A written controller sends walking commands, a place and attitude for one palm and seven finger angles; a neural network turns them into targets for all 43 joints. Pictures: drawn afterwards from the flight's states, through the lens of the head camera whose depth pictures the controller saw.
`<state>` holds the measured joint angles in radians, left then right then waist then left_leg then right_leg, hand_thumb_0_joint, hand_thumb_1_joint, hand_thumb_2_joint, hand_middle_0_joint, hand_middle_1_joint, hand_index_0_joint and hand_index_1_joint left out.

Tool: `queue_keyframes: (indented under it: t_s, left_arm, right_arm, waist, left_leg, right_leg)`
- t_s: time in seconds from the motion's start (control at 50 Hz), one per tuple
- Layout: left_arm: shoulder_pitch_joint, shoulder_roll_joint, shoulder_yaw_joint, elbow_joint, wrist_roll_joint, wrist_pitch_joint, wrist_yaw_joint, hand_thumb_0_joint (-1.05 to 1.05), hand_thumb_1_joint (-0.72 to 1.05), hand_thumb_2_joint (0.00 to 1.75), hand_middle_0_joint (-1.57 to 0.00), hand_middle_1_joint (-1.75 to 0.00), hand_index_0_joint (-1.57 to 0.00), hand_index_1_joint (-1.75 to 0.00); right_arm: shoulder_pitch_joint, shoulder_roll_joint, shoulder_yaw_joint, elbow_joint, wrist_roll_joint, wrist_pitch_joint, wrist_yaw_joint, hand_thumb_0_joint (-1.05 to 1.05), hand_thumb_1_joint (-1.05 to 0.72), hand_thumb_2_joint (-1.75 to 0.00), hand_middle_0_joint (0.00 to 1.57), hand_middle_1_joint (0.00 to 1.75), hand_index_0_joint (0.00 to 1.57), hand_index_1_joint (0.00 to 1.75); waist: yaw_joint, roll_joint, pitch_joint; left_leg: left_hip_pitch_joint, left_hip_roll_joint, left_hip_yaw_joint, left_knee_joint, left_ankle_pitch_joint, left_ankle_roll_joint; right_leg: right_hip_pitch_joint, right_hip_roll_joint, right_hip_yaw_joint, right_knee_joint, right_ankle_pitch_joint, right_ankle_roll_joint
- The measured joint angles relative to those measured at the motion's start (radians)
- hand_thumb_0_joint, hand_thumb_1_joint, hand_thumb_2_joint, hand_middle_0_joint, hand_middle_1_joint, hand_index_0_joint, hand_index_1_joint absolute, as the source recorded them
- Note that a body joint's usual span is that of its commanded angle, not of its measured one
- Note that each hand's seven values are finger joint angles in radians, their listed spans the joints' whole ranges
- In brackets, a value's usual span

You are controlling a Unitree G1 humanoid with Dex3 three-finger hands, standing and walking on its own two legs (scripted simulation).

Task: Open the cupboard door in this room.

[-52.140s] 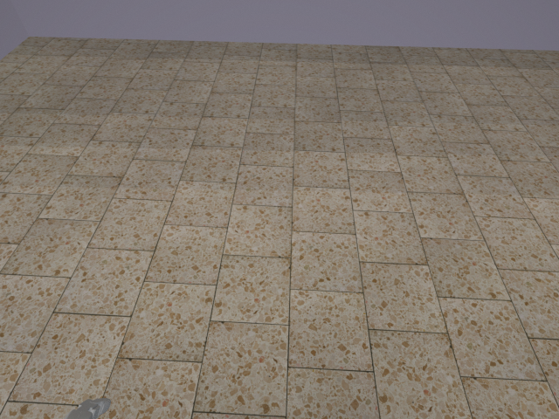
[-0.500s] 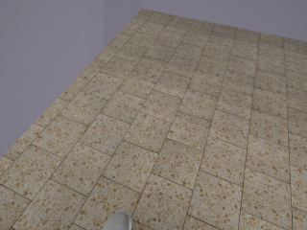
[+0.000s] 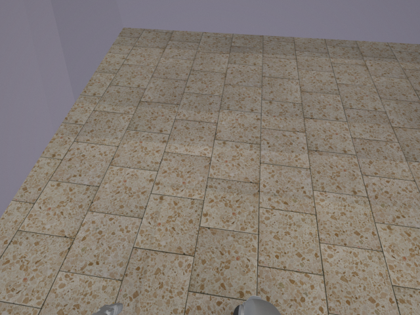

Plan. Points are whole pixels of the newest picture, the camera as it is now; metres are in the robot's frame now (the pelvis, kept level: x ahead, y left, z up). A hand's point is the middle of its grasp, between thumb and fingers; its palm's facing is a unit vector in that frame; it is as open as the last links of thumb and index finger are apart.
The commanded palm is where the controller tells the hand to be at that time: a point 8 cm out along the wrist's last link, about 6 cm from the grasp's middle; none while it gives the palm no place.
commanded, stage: walk to a spot facing it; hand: left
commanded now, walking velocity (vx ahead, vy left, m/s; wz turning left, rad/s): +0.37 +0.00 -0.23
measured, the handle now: out of the picture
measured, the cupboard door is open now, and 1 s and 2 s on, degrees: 46 46 46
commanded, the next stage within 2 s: turn to face it in 0.22 s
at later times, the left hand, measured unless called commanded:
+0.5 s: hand (151, 296) +0.19 +0.14 -0.19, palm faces +0.11 -0.98 -0.14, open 7.3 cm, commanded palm none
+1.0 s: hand (150, 229) +0.33 +0.16 -0.15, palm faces +0.34 -0.90 -0.28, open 7.3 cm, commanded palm none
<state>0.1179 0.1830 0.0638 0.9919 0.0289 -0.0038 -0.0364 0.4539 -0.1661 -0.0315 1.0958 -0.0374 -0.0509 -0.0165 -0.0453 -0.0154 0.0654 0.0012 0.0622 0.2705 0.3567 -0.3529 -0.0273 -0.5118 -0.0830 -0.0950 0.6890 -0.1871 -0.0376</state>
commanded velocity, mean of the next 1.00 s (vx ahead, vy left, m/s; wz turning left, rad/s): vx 0.08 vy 0.00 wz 0.43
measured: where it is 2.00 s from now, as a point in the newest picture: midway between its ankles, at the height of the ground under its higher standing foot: (226, 273)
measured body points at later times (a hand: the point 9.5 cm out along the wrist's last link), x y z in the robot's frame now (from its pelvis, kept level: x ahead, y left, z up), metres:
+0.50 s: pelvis +0.23 -0.02 -0.01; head +0.25 +0.00 +0.44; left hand +0.18 +0.19 -0.18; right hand +0.32 -0.26 -0.15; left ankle +0.35 +0.09 -0.73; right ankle +0.11 -0.11 -0.73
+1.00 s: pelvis +0.31 -0.06 +0.00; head +0.35 -0.06 +0.45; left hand +0.31 +0.20 -0.13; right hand +0.47 -0.28 -0.15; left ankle +0.28 +0.06 -0.66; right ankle +0.32 -0.17 -0.74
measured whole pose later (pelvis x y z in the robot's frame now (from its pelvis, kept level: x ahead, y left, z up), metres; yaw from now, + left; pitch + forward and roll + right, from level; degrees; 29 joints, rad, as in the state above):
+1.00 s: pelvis +0.31 -0.06 +0.00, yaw +20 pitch +1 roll +2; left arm 0.19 0.19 0.05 0.88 0.03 0.00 0.03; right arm 0.17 -0.24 -0.09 0.94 -0.02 0.07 0.02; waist -0.02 0.00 0.06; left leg -0.58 -0.02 0.02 1.10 -0.42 -0.04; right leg -0.24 -0.09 -0.11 0.56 -0.34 0.00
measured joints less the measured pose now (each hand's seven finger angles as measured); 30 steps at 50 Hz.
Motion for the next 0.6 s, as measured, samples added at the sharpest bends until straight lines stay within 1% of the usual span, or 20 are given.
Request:
queue_keyframes:
  t_s: [0.04, 0.06, 0.08, 0.1, 0.12, 0.14, 0.16, 0.18, 0.22, 0.26, 0.32, 0.38, 0.46, 0.48, 0.5, 0.52, 0.54, 0.56, 0.58, 0.6]
  left_arm:
    - [-0.020, 0.005, -0.004, -0.009, 0.000, -0.017, 0.000, 0.00, 0.91, 0.90, -0.20, -0.30, -0.20, -0.30]
    - [-0.027, 0.009, -0.003, -0.013, 0.000, -0.034, 0.002, 0.00, 0.91, 0.90, -0.20, -0.30, -0.20, -0.30]
    - [-0.032, 0.008, -0.001, -0.016, -0.003, -0.049, 0.009, 0.00, 0.91, 0.90, -0.20, -0.30, -0.20, -0.30]
    - [-0.032, 0.006, -0.001, -0.017, -0.008, -0.060, 0.015, 0.00, 0.91, 0.90, -0.20, -0.30, -0.20, -0.30]
    - [-0.025, 0.003, -0.003, -0.017, -0.013, -0.065, 0.022, 0.00, 0.91, 0.90, -0.20, -0.30, -0.20, -0.30]
    - [-0.013, -0.001, -0.006, -0.013, -0.017, -0.066, 0.029, 0.00, 0.91, 0.90, -0.20, -0.30, -0.20, -0.30]
    - [0.003, -0.005, -0.008, -0.006, -0.018, -0.066, 0.035, 0.00, 0.91, 0.90, -0.20, -0.30, -0.20, -0.30]
    - [0.022, -0.010, -0.011, 0.004, -0.018, -0.066, 0.040, 0.00, 0.91, 0.90, -0.20, -0.30, -0.20, -0.30]
    - [0.059, -0.009, 0.006, 0.018, -0.024, -0.071, 0.058, -0.01, 0.94, 0.90, -0.21, -0.30, -0.20, -0.30]
    - [0.092, 0.001, 0.004, 0.036, -0.021, -0.073, 0.057, -0.02, 0.95, 0.90, -0.21, -0.30, -0.21, -0.30]
    - [0.136, -0.003, -0.009, 0.068, -0.018, -0.077, 0.052, -0.02, 0.95, 0.90, -0.20, -0.30, -0.20, -0.30]
    - [0.172, -0.018, -0.022, 0.098, -0.016, -0.077, 0.050, -0.01, 0.94, 0.90, -0.20, -0.30, -0.20, -0.30]
    - [0.207, -0.032, -0.035, 0.131, -0.015, -0.065, 0.053, 0.00, 0.92, 0.90, -0.20, -0.30, -0.20, -0.30]
    - [0.217, -0.034, -0.036, 0.134, -0.015, -0.060, 0.054, 0.00, 0.92, 0.90, -0.20, -0.30, -0.20, -0.30]
    - [0.231, -0.041, -0.037, 0.133, -0.017, -0.052, 0.055, 0.00, 0.92, 0.90, -0.20, -0.30, -0.20, -0.30]
    - [0.238, -0.044, -0.036, 0.130, -0.023, -0.041, 0.055, 0.00, 0.92, 0.90, -0.21, -0.30, -0.20, -0.30]
    - [0.230, -0.039, -0.035, 0.124, -0.025, -0.028, 0.056, 0.00, 0.91, 0.90, -0.21, -0.30, -0.20, -0.30]
    - [0.217, -0.033, -0.032, 0.113, -0.024, -0.016, 0.058, 0.00, 0.91, 0.90, -0.21, -0.30, -0.20, -0.30]
    - [0.200, -0.028, -0.028, 0.101, -0.022, -0.006, 0.060, 0.00, 0.91, 0.90, -0.21, -0.30, -0.20, -0.30]
    - [0.180, -0.024, -0.024, 0.087, -0.019, 0.001, 0.058, 0.00, 0.91, 0.90, -0.21, -0.30, -0.20, -0.30]
  right_arm:
    - [0.038, 0.006, 0.005, 0.019, 0.003, 0.006, 0.002, 0.01, -0.91, -0.90, 0.20, 0.30, 0.19, 0.30]
    - [0.052, 0.012, 0.007, 0.032, 0.009, 0.011, 0.005, 0.01, -0.91, -0.90, 0.20, 0.30, 0.19, 0.30]
    - [0.048, 0.017, 0.008, 0.046, 0.016, 0.021, 0.008, 0.01, -0.91, -0.90, 0.20, 0.30, 0.19, 0.30]
    - [0.035, 0.020, 0.007, 0.056, 0.021, 0.031, 0.011, 0.01, -0.91, -0.90, 0.20, 0.30, 0.19, 0.30]
    - [0.019, 0.023, 0.003, 0.062, 0.024, 0.038, 0.012, 0.01, -0.91, -0.90, 0.20, 0.30, 0.19, 0.30]
    - [-0.001, 0.025, -0.001, 0.062, 0.025, 0.042, 0.011, 0.01, -0.91, -0.90, 0.20, 0.30, 0.19, 0.30]
    - [-0.024, 0.025, -0.005, 0.057, 0.023, 0.044, 0.010, 0.01, -0.91, -0.90, 0.20, 0.30, 0.19, 0.30]
    - [-0.048, 0.026, -0.008, 0.047, 0.021, 0.044, 0.009, 0.01, -0.91, -0.90, 0.20, 0.30, 0.19, 0.30]
    - [-0.094, 0.031, -0.012, 0.017, 0.017, 0.040, 0.009, 0.01, -0.91, -0.90, 0.20, 0.30, 0.19, 0.30]
    - [-0.138, 0.035, -0.014, -0.013, 0.016, 0.036, 0.011, 0.01, -0.91, -0.90, 0.20, 0.30, 0.19, 0.30]
    - [-0.202, 0.020, -0.022, -0.036, 0.013, 0.038, 0.007, 0.02, -0.93, -0.90, 0.20, 0.30, 0.19, 0.30]
    - [-0.251, -0.006, -0.024, -0.047, 0.019, 0.034, 0.016, 0.02, -0.95, -0.90, 0.20, 0.30, 0.19, 0.30]
    - [-0.294, -0.022, -0.016, -0.059, 0.022, 0.028, 0.020, 0.02, -0.94, -0.90, 0.20, 0.30, 0.19, 0.30]
    - [-0.298, -0.025, -0.013, -0.065, 0.020, 0.025, 0.021, 0.02, -0.93, -0.90, 0.20, 0.30, 0.19, 0.30]
    - [-0.297, -0.035, -0.011, -0.077, 0.016, 0.021, 0.022, 0.01, -0.93, -0.90, 0.20, 0.30, 0.19, 0.30]
    - [-0.298, -0.041, -0.011, -0.087, 0.011, 0.017, 0.019, 0.01, -0.92, -0.90, 0.20, 0.30, 0.19, 0.30]
    - [-0.303, -0.037, -0.011, -0.094, 0.011, 0.018, 0.015, 0.01, -0.92, -0.90, 0.20, 0.30, 0.19, 0.30]
    - [-0.304, -0.033, -0.009, -0.101, 0.012, 0.021, 0.011, 0.01, -0.92, -0.90, 0.20, 0.30, 0.19, 0.30]
    - [-0.303, -0.030, -0.008, -0.107, 0.013, 0.027, 0.007, 0.01, -0.92, -0.90, 0.20, 0.30, 0.19, 0.30]
    - [-0.300, -0.027, -0.007, -0.112, 0.013, 0.033, 0.004, 0.01, -0.91, -0.90, 0.20, 0.30, 0.19, 0.30]
  waist:
    - [-0.010, 0.009, 0.005]
    - [-0.007, 0.007, 0.006]
    - [-0.002, 0.010, 0.016]
    - [-0.001, 0.010, 0.025]
    - [0.000, 0.009, 0.028]
    - [0.001, 0.009, 0.028]
    - [0.002, 0.009, 0.025]
    - [0.002, 0.009, 0.019]
    - [0.001, 0.007, 0.003]
    - [0.003, 0.007, -0.010]
    - [0.011, 0.014, -0.016]
    - [0.025, 0.014, -0.008]
    - [0.038, -0.006, 0.012]
    - [0.040, -0.013, 0.016]
    - [0.044, -0.004, 0.014]
    - [0.043, 0.002, 0.011]
    - [0.041, -0.010, 0.016]
    - [0.044, -0.020, 0.021]
    - [0.048, -0.024, 0.022]
    - [0.051, -0.023, 0.022]
  left_leg:
    - [0.009, 0.027, 0.002, 0.069, -0.062, -0.024]
    - [-0.017, 0.045, -0.001, 0.164, -0.097, -0.024]
    - [-0.071, 0.059, -0.034, 0.324, -0.134, -0.017]
    - [-0.139, 0.055, -0.084, 0.502, -0.155, -0.007]
    - [-0.209, 0.047, -0.126, 0.656, -0.145, 0.000]
    - [-0.273, 0.043, -0.154, 0.760, -0.115, 0.004]
    - [-0.330, 0.045, -0.169, 0.813, -0.082, 0.006]
    - [-0.378, 0.050, -0.178, 0.824, -0.052, 0.005]
    - [-0.458, 0.061, -0.190, 0.774, -0.004, -0.001]
    - [-0.516, 0.070, -0.194, 0.694, 0.047, -0.007]
    - [-0.562, 0.069, -0.194, 0.576, 0.113, -0.008]
    - [-0.561, 0.055, -0.182, 0.450, 0.151, 0.000]
    - [-0.498, 0.006, -0.158, 0.314, 0.185, 0.027]
    - [-0.469, -0.009, -0.152, 0.275, 0.225, 0.035]
    - [-0.438, -0.012, -0.160, 0.240, 0.306, 0.058]
    - [-0.434, -0.016, -0.167, 0.255, 0.262, 0.080]
    - [-0.444, -0.029, -0.167, 0.291, 0.203, 0.094]
    - [-0.451, -0.042, -0.168, 0.312, 0.166, 0.100]
    - [-0.454, -0.051, -0.171, 0.316, 0.150, 0.101]
    - [-0.453, -0.059, -0.178, 0.306, 0.151, 0.096]
  right_leg:
    - [0.071, 0.028, -0.026, -0.077, -0.014, -0.026]
    - [0.096, 0.036, -0.030, -0.093, -0.003, -0.043]
    - [0.097, 0.044, -0.032, -0.057, -0.024, -0.049]
    - [0.108, 0.050, -0.034, -0.035, -0.056, -0.049]
    - [0.131, 0.056, -0.035, -0.037, -0.079, -0.048]
    - [0.161, 0.063, -0.037, -0.059, -0.090, -0.046]
    - [0.192, 0.070, -0.038, -0.094, -0.085, -0.038]
    - [0.224, 0.078, -0.037, -0.133, -0.077, -0.035]
    - [0.280, 0.092, -0.038, -0.207, -0.066, -0.043]
    - [0.329, 0.104, -0.041, -0.266, -0.061, -0.047]
    - [0.398, 0.115, -0.047, -0.319, -0.074, -0.042]
    - [0.461, 0.117, -0.057, -0.335, -0.111, -0.028]
    - [0.533, 0.097, -0.087, -0.293, -0.198, -0.001]
    - [0.534, 0.085, -0.094, -0.247, -0.234, 0.008]
    - [0.512, 0.080, -0.102, -0.162, -0.272, 0.019]
    - [0.459, 0.069, -0.101, -0.022, -0.303, 0.032]
    - [0.394, 0.060, -0.070, 0.133, -0.345, 0.039]
    - [0.327, 0.058, -0.032, 0.269, -0.370, 0.046]
    - [0.263, 0.057, -0.002, 0.372, -0.369, 0.053]
    - [0.207, 0.054, 0.018, 0.435, -0.353, 0.060]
